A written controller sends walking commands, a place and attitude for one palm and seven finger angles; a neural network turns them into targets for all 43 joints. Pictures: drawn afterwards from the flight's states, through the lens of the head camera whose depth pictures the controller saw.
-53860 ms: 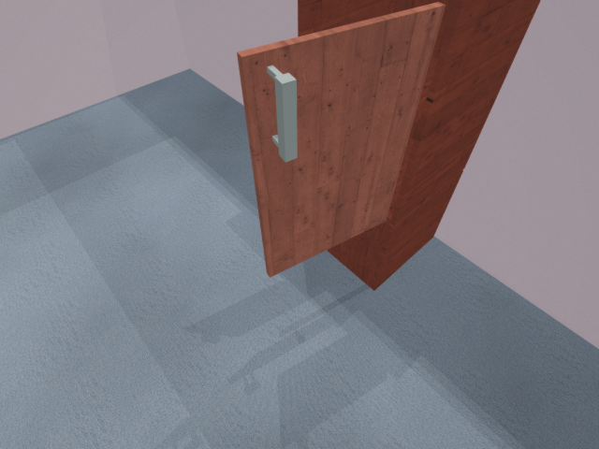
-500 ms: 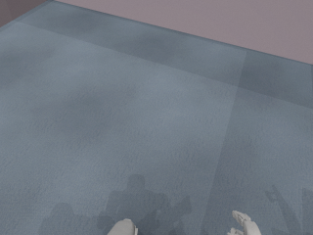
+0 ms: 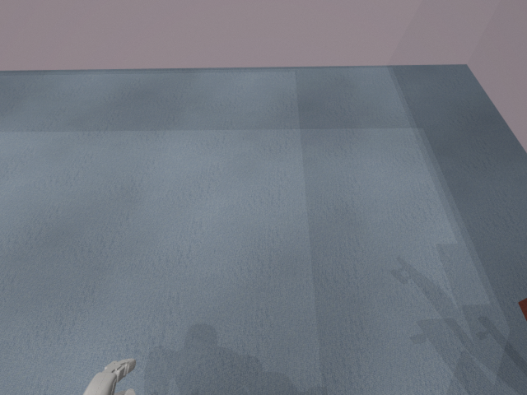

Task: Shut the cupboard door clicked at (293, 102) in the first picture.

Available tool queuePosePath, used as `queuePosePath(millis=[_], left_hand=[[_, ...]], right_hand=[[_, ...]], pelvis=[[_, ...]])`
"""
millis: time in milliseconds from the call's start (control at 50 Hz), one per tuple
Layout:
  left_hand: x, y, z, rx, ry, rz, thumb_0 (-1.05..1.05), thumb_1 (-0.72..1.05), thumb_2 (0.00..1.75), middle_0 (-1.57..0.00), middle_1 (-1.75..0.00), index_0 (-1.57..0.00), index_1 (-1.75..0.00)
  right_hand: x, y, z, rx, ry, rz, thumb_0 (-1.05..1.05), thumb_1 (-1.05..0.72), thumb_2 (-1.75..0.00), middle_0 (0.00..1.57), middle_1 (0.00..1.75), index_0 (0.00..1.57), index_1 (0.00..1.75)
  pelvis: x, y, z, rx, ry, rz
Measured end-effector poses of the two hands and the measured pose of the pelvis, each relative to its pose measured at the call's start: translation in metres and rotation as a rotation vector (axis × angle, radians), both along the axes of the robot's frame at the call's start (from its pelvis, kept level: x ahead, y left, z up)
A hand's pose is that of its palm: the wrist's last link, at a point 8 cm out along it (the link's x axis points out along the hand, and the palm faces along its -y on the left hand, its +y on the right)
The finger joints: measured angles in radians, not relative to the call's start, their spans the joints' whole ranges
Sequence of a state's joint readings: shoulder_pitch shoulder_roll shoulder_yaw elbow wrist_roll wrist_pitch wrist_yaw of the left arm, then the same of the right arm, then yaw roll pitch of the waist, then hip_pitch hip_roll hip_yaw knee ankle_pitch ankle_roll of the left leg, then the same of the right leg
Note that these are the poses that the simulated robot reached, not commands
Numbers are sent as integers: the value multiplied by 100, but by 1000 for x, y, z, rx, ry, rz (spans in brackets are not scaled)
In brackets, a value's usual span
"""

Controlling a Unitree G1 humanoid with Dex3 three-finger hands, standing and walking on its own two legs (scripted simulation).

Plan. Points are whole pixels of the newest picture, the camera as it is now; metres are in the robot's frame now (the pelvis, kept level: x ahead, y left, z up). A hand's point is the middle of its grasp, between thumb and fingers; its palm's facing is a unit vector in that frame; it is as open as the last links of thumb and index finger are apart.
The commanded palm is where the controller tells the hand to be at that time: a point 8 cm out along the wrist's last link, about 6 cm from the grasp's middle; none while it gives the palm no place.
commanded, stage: turn to face it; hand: left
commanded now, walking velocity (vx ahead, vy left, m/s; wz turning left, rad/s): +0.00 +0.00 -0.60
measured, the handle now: out of the picture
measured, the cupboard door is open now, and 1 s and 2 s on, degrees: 25 25 25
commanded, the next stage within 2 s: take the last steps up to it in 1.76 s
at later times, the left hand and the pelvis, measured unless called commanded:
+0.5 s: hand (153, 380) +0.16 +0.21 -0.16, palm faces -0.23 -0.95 -0.20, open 7.4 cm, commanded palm none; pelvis +0.02 +0.03 +0.01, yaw -17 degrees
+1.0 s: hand (206, 353) +0.20 +0.12 -0.14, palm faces -0.53 -0.81 -0.25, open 7.4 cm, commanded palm none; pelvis +0.03 -0.01 +0.02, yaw -34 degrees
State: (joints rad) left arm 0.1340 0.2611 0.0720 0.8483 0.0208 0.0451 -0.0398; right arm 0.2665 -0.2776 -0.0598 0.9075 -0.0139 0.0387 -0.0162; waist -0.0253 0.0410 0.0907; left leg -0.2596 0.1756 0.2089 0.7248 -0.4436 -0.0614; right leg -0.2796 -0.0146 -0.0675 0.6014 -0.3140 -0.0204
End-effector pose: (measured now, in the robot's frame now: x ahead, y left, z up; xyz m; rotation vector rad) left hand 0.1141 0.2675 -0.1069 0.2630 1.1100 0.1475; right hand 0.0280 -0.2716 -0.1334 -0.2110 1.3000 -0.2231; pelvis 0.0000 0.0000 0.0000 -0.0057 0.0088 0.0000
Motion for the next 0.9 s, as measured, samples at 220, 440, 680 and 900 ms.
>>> queuePosePath(millis=[220, 440, 680, 900], left_hand=[[11, -39, 5, -28, 62, -95, 1, 90, 90, -20, -30, -20, -30], [39, -13, -25, -67, 124, -161, 1, 91, 90, -20, -30, -20, -30], [94, -45, -2, -29, 91, -348, 1, 91, 90, -19, -30, -20, -30], [105, -99, 7, 15, 71, -479, 1, 91, 90, -20, -30, -20, -30]], right_hand=[[7, -2, 16, 21, -53, -108, 0, -90, -90, 19, 30, 20, 30], [23, 34, 27, -31, -161, -164, 0, -90, -90, 20, 30, 21, 30], [-45, 29, 21, -4, -93, -353, 0, -90, -90, 20, 30, 21, 30], [-87, -3, 9, 8, -57, -512, 0, -90, -90, 19, 30, 20, 30]], pelvis=[[8, -6, 17, 19, -3, -112], [24, 24, 6, -3, -2, -257], [24, 13, 14, -24, -4, -414], [21, -11, 14, 14, -4, -529]])
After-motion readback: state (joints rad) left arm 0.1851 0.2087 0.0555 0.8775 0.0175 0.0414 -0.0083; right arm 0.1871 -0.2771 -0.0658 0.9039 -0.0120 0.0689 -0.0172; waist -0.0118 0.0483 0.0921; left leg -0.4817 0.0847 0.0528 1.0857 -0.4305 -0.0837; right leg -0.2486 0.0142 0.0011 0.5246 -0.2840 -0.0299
